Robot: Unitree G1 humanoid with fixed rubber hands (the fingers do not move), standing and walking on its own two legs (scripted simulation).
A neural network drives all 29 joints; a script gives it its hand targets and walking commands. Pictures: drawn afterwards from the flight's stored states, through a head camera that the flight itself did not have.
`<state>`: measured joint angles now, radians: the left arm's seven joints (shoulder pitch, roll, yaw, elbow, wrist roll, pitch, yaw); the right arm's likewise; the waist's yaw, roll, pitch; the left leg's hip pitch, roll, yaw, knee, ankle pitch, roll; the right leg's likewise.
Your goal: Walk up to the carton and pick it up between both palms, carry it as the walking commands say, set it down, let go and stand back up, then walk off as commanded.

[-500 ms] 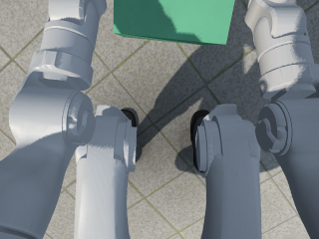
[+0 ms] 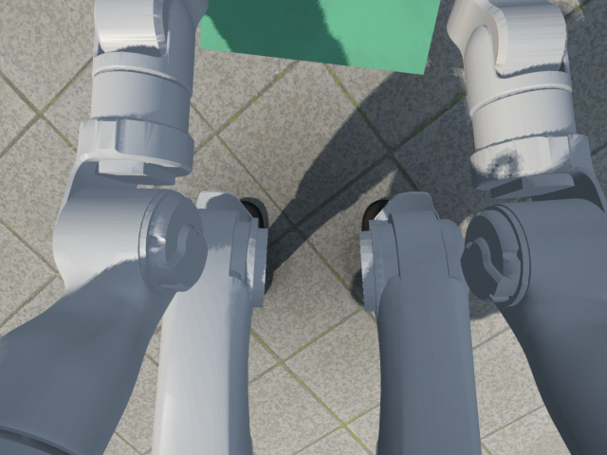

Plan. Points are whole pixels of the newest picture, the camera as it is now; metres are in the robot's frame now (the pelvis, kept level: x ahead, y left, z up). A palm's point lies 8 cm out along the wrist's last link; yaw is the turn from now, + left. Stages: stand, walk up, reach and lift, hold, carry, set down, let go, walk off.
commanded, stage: reach and lift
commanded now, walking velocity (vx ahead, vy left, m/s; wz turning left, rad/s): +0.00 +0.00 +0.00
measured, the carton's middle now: out of the picture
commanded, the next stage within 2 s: none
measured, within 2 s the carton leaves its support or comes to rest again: neither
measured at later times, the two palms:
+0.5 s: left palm out of the picture +0.54 +0.13 -0.07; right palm out of the picture +0.53 -0.15 -0.08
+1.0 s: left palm out of the picture +0.52 +0.13 +0.00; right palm out of the picture +0.51 -0.15 -0.01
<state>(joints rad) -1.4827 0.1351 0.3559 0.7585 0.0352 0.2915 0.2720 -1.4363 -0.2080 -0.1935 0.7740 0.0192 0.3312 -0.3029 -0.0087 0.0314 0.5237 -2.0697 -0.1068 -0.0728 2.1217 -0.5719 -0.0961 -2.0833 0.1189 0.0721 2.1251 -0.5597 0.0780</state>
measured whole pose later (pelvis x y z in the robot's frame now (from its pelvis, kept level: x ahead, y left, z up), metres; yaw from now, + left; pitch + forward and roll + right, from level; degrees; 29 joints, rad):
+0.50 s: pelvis -0.02 +0.01 +0.03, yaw +0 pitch +26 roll -1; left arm -1.44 0.08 0.40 0.66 0.08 0.37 0.28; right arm -1.42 -0.16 -0.32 0.70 -0.08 0.42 -0.24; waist -0.02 0.04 0.52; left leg -1.94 -0.13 -0.09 2.00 -0.51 -0.08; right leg -1.93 0.11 0.07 1.99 -0.51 0.09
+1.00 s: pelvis -0.03 +0.00 +0.09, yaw +0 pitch +22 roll +0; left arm -1.36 0.06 0.41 0.59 0.09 0.42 0.25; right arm -1.35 -0.11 -0.31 0.61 -0.09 0.47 -0.26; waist -0.01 0.02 0.52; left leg -1.75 -0.13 -0.09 1.84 -0.48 -0.09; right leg -1.75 0.12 0.09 1.84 -0.48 0.08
